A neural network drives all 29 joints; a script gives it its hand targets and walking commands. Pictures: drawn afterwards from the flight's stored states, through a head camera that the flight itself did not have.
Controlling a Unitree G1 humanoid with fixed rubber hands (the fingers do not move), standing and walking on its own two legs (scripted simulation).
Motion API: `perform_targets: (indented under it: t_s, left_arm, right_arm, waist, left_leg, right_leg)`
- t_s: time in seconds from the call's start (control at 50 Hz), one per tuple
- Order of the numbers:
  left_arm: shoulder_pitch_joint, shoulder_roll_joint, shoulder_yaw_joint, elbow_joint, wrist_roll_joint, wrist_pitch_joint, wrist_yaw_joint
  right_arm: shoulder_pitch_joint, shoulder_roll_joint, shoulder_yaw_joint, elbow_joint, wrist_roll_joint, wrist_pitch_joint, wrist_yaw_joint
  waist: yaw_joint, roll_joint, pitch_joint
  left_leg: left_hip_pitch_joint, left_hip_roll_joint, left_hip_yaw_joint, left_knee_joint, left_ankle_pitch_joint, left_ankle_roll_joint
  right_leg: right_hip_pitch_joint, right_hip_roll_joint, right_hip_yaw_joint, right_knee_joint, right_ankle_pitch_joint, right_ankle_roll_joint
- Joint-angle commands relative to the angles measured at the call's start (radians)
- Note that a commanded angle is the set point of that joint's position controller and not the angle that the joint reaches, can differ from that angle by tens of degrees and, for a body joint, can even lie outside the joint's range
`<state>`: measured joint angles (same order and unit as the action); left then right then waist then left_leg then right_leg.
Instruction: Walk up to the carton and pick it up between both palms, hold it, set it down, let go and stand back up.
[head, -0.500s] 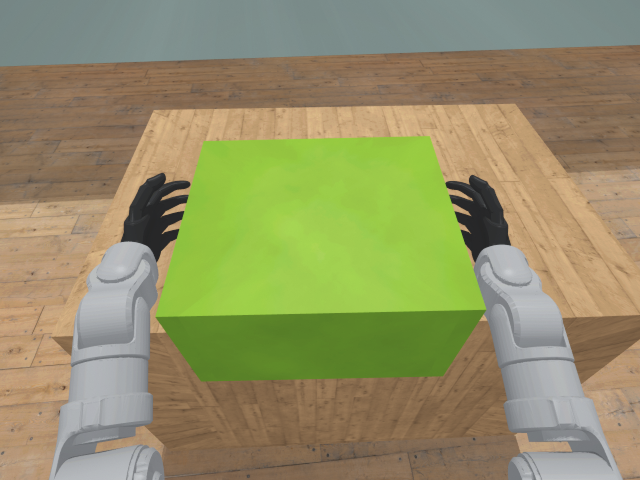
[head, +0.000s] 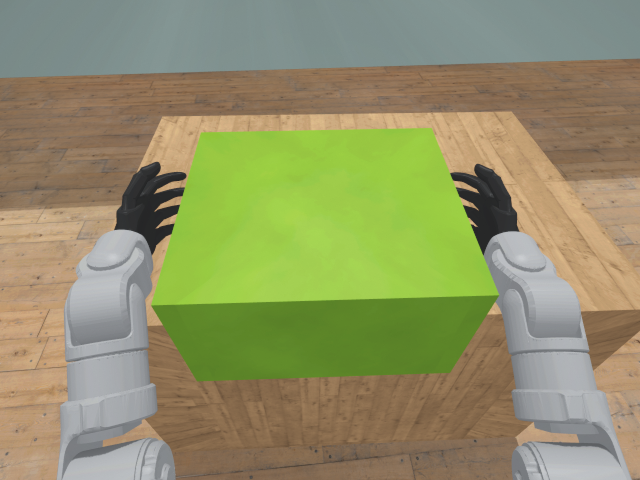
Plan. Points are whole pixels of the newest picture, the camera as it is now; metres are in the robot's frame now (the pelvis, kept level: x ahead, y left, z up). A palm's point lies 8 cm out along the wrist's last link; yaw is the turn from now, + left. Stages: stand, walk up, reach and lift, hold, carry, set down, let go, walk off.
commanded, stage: reach and lift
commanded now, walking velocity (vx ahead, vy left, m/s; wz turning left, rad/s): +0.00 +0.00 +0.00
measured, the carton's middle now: (320, 247) +0.37 +0.00 +0.11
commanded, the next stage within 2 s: hold in 0.80 s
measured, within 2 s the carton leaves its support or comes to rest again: neither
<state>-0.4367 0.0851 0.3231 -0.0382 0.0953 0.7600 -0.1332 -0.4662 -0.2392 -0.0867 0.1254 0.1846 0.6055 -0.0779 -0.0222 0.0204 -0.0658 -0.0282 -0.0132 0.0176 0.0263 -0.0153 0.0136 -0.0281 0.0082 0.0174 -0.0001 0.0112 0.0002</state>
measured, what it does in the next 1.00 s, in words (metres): stands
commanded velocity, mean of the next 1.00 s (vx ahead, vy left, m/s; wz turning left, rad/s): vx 0.00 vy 0.00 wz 0.00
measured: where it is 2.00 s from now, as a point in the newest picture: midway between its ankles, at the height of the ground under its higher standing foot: outside the picture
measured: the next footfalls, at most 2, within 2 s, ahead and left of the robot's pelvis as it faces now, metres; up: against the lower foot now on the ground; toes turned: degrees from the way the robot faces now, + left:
none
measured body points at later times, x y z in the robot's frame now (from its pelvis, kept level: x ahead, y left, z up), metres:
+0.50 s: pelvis +0.02 +0.00 +0.00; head +0.00 -0.01 +0.45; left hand +0.36 +0.20 +0.18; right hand +0.37 -0.21 +0.17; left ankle +0.00 +0.11 -0.76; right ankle +0.01 -0.12 -0.76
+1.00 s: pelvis +0.02 +0.00 +0.00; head +0.00 -0.01 +0.45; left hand +0.37 +0.20 +0.21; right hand +0.38 -0.21 +0.19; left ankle +0.00 +0.11 -0.76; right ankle +0.01 -0.12 -0.76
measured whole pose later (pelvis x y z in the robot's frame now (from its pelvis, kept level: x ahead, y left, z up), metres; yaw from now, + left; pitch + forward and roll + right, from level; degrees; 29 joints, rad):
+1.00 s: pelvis +0.02 +0.00 +0.00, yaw +0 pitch -1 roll +0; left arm -0.53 0.13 0.36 -0.15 0.12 0.95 -0.17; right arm -0.55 -0.25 -0.08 0.07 0.23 0.71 -0.12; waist -0.05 0.02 -0.03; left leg 0.06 -0.01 0.01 -0.02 -0.02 0.01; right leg 0.06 0.01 0.02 -0.03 0.00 0.00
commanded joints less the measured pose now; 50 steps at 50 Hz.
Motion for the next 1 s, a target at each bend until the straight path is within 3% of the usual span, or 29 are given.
perform_targets:
  t_s: [0.0, 0.12, 0.28, 0.52, 0.8, 0.92, 0.98]
  left_arm:
    - [-0.522, -0.28, -0.363, -0.176, -0.129, -0.031, -0.109]
    - [-0.483, -0.269, -0.331, -0.18, -0.112, 0.0, -0.121]
    - [-0.45, -0.247, -0.336, -0.296, -0.128, 0.046, -0.128]
    - [-0.403, -0.211, -0.323, -0.368, -0.126, 0.121, -0.142]
    - [-0.462, -0.185, -0.309, -0.356, -0.126, 0.149, -0.153]
    - [-0.612, -0.186, -0.327, -0.271, -0.142, 0.138, -0.131]
    - [-0.586, -0.196, -0.297, -0.212, -0.125, 0.144, -0.135]
  right_arm:
    - [-0.573, 0.303, 0.296, -0.247, 0.079, -0.046, 0.112]
    - [-0.549, 0.288, 0.296, -0.244, 0.09, -0.027, 0.102]
    - [-0.526, 0.271, 0.317, -0.332, 0.137, -0.008, 0.078]
    - [-0.482, 0.239, 0.319, -0.39, 0.161, 0.035, 0.049]
    - [-0.535, 0.234, 0.309, -0.392, 0.161, 0.059, 0.038]
    - [-0.682, 0.255, 0.292, -0.3, 0.133, 0.05, 0.052]
    - [-0.665, 0.256, 0.285, -0.251, 0.129, 0.058, 0.05]
  waist:
    - [-0.008, -0.012, -0.302]
    - [-0.008, -0.024, -0.302]
    - [-0.024, -0.029, -0.325]
    - [-0.033, -0.017, -0.27]
    - [-0.031, -0.024, -0.253]
    - [-0.03, -0.005, -0.28]
    - [-0.025, -0.019, -0.291]
  left_leg:
    - [-0.01, 0.006, 0.006, 0.006, 0.081, -0.023]
    - [0.012, 0.002, 0.006, -0.002, 0.151, -0.03]
    - [0.038, -0.01, 0.01, 0.002, 0.285, -0.049]
    - [0.038, -0.012, 0.014, -0.01, 0.313, -0.056]
    - [0.017, -0.004, 0.017, -0.029, 0.243, -0.044]
    - [0.026, 0.008, 0.012, -0.024, 0.149, -0.032]
    - [0.053, 0.003, 0.012, -0.017, 0.173, -0.027]
  right_leg:
    - [0.187, 0.021, 0.014, 0.045, 0.046, 0.044]
    - [0.246, 0.024, 0.013, 0.039, 0.122, 0.047]
    - [0.347, 0.027, 0.019, 0.058, 0.283, 0.047]
    - [0.406, 0.022, 0.021, 0.063, 0.357, 0.05]
    - [0.404, 0.013, 0.025, 0.06, 0.304, 0.058]
    - [0.301, 0.009, 0.025, 0.051, 0.16, 0.062]
    - [0.303, 0.019, 0.016, 0.044, 0.18, 0.067]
